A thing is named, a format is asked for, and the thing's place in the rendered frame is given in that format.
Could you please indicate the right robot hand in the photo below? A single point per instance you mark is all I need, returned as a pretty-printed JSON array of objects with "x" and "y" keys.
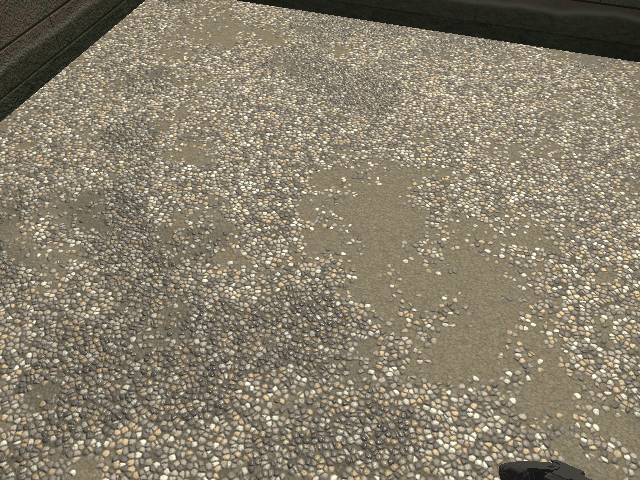
[{"x": 534, "y": 470}]

